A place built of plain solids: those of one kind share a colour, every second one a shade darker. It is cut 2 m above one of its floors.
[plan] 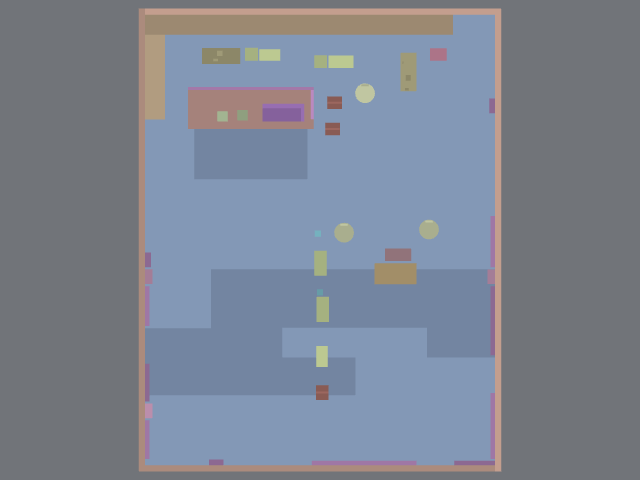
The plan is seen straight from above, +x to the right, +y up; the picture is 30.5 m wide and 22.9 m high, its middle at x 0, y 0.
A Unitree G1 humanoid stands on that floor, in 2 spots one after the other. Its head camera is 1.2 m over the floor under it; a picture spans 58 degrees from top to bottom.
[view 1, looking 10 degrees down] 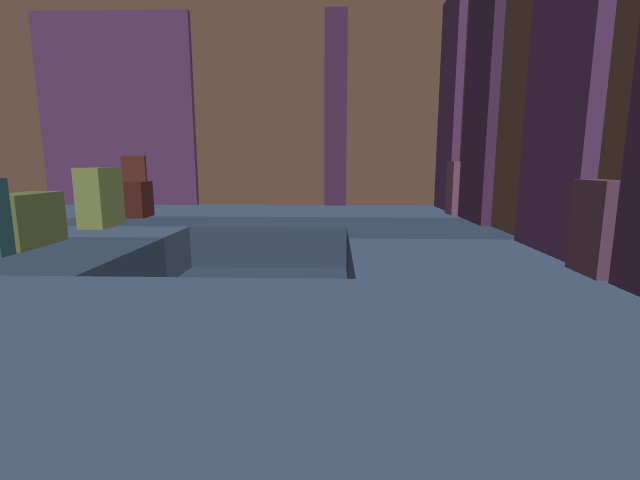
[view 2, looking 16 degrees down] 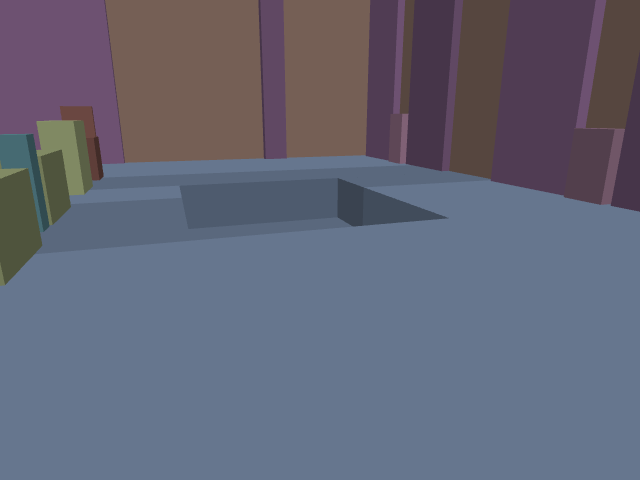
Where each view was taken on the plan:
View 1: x -4.95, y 3.59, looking -88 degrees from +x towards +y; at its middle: floor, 9.34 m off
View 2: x -1.65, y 3.48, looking -109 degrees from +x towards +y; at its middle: floor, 4.88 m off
